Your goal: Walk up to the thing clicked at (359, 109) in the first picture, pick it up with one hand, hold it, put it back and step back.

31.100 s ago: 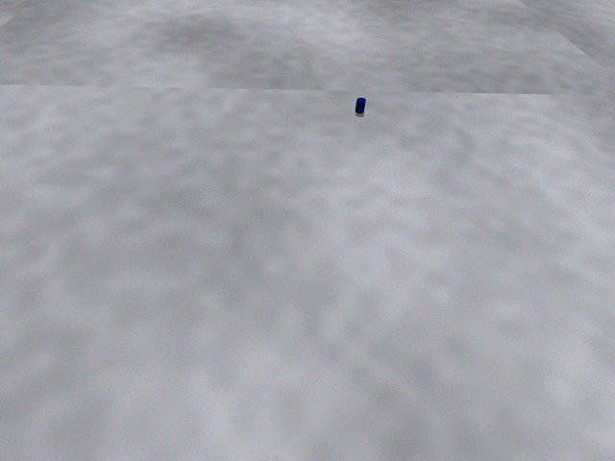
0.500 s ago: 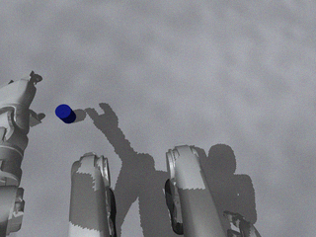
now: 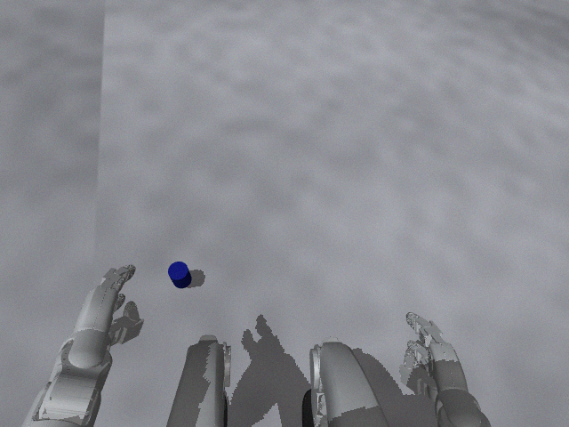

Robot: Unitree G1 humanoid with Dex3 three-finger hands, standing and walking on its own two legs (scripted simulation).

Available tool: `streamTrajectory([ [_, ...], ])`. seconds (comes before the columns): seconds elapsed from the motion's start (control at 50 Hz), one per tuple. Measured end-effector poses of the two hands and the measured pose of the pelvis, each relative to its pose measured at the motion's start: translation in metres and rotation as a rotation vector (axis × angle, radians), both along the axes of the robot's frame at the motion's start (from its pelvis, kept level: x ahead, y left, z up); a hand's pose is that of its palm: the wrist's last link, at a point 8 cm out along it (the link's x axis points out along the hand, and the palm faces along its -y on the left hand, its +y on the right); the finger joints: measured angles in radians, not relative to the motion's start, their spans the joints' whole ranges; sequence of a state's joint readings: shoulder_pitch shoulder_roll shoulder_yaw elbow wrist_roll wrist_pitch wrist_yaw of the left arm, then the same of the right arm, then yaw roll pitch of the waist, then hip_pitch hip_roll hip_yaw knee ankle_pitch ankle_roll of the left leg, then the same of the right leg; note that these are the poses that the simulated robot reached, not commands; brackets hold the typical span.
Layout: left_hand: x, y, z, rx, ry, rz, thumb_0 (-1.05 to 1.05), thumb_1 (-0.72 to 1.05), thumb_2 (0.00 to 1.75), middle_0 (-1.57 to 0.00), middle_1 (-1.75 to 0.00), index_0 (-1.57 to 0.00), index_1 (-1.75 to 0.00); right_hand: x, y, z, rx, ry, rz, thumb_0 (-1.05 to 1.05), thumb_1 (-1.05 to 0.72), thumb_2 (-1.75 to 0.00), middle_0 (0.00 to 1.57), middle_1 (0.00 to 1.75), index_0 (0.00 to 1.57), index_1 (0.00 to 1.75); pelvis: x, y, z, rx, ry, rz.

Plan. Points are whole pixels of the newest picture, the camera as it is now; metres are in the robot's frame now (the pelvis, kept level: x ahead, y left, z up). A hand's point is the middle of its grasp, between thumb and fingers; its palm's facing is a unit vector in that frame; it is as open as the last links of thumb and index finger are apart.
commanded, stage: home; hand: left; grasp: from above
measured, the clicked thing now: (180, 275) +0.51 +0.25 -0.55
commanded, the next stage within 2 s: none
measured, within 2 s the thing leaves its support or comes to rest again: neither
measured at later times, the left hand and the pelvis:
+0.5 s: hand (100, 345) +0.22 +0.19 +0.08, palm faces +0.11 -0.97 -0.20, open 7.4 cm; pelvis +0.06 +0.00 +0.12, yaw +2 degrees
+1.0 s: hand (99, 351) +0.21 +0.19 +0.07, palm faces +0.10 -0.98 -0.20, open 7.4 cm; pelvis +0.06 +0.00 +0.12, yaw +2 degrees
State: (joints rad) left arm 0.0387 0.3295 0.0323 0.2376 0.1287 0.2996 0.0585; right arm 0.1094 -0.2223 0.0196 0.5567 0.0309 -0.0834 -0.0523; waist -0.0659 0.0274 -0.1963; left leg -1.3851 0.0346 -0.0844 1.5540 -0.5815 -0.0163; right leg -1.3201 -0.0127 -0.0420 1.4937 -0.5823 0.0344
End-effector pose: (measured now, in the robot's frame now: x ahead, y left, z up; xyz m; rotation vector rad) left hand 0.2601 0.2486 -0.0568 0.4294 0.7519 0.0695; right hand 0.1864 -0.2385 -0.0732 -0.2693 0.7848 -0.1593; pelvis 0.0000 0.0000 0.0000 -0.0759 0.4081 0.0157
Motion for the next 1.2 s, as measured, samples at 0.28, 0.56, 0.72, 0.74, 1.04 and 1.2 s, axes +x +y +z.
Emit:
streamTrajectory([
  [0.28, -0.038, -0.010, 0.106, -0.188, 0.040, 0.203, 0.01, 0.90, 0.90, -0.20, -0.30, -0.20, -0.30, -0.006, 0.006, 0.092, -0.013, -0.060, -0.073, 0.01, -0.90, -0.90, 0.21, 0.30, 0.21, 0.30, 0.040, 0.000, 0.088, 0.015, -0.142, 0.022],
  [0.56, -0.067, -0.015, 0.161, -0.213, 0.015, 0.214, 0.01, 0.90, 0.90, -0.20, -0.30, -0.20, -0.30, 0.026, 0.002, 0.140, -0.035, -0.220, -0.064, 0.01, -0.90, -0.90, 0.21, 0.30, 0.21, 0.30, 0.060, -0.001, 0.120, 0.029, -0.228, 0.034],
  [0.72, -0.070, -0.016, 0.155, -0.227, 0.024, 0.214, 0.01, 0.90, 0.90, -0.20, -0.30, -0.20, -0.30, 0.040, 0.004, 0.149, -0.048, -0.269, -0.014, 0.01, -0.90, -0.90, 0.21, 0.30, 0.21, 0.30, 0.058, -0.003, 0.121, 0.032, -0.241, 0.040],
  [0.74, -0.070, -0.016, 0.155, -0.227, 0.023, 0.213, 0.01, 0.91, 0.90, -0.20, -0.30, -0.20, -0.30, 0.040, 0.004, 0.149, -0.049, -0.269, -0.011, 0.01, -0.90, -0.90, 0.21, 0.30, 0.21, 0.30, 0.057, -0.003, 0.121, 0.032, -0.242, 0.040],
  [1.04, -0.067, -0.014, 0.157, -0.215, 0.021, 0.200, 0.01, 0.91, 0.90, -0.20, -0.30, -0.20, -0.30, 0.023, 0.007, 0.139, -0.040, -0.218, -0.032, 0.01, -0.90, -0.90, 0.21, 0.30, 0.21, 0.30, 0.057, 0.000, 0.121, 0.030, -0.246, 0.033],
  [1.2, -0.067, -0.014, 0.157, -0.220, 0.014, 0.194, 0.01, 0.91, 0.90, -0.20, -0.30, -0.20, -0.30, 0.018, 0.006, 0.138, -0.044, -0.207, -0.039, 0.01, -0.90, -0.90, 0.21, 0.30, 0.21, 0.30, 0.056, 0.002, 0.121, 0.029, -0.246, 0.031],
])
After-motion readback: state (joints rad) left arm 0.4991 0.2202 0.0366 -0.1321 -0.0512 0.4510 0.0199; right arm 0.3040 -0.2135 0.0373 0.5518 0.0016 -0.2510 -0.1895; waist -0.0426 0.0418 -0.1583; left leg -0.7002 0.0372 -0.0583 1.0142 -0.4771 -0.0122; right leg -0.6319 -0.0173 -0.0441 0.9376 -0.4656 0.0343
